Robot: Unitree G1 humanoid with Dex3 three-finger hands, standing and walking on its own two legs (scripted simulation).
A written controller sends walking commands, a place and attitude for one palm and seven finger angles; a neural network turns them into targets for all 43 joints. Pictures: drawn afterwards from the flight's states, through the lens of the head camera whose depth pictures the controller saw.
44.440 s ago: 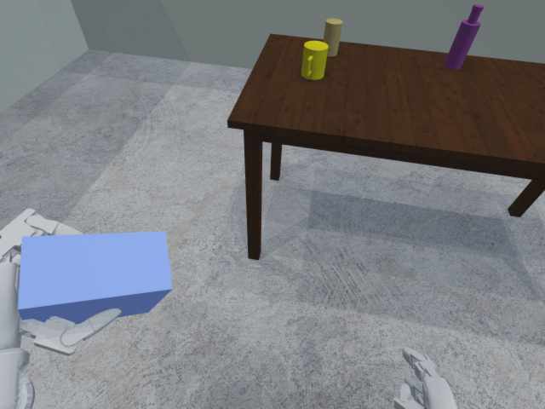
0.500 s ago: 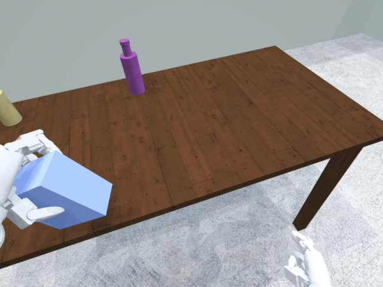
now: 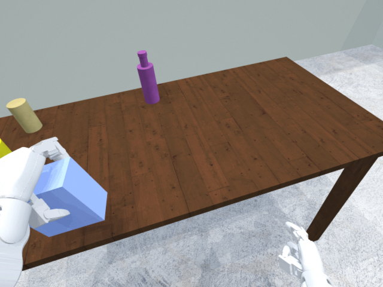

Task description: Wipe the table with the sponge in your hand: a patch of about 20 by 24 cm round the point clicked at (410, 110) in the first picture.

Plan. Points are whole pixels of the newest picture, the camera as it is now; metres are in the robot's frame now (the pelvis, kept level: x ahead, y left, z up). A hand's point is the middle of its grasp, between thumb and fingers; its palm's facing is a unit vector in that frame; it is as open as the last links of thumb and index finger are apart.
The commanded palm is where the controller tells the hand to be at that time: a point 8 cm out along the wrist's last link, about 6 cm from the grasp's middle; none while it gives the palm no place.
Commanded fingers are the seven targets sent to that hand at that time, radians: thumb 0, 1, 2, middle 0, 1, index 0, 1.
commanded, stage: turn the palm down, sponge in hand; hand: left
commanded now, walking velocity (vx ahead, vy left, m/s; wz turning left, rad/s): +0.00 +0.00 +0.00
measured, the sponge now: (66, 204) +0.22 +0.29 +0.09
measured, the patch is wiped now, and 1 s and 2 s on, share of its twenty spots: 1.00 1.00 1.00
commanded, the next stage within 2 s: move the sponge above the wiping area in 0.96 s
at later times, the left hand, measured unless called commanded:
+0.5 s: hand (41, 185) +0.23 +0.31 +0.15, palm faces +0.12 -0.11 -0.99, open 10.6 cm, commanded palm +0.19 +0.30 +0.22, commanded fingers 0.00 0.10 1.30 -1.20 -1.60 -1.20 -1.60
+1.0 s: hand (52, 187) +0.23 +0.29 +0.15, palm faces +0.08 -0.07 -0.99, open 10.6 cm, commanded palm +0.19 +0.28 +0.22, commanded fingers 0.00 0.10 1.30 -1.20 -1.60 -1.20 -1.60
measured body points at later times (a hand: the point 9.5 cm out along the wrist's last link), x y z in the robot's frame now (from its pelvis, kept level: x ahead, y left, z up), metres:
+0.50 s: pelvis +0.00 +0.02 +0.01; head -0.02 -0.02 +0.46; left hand +0.22 +0.31 +0.20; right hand +0.26 -0.16 -0.06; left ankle +0.01 +0.11 -0.73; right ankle +0.02 -0.09 -0.73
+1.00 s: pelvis +0.00 +0.00 +0.01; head -0.02 -0.04 +0.46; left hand +0.22 +0.29 +0.20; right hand +0.26 -0.18 -0.06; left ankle +0.01 +0.11 -0.73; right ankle +0.02 -0.09 -0.73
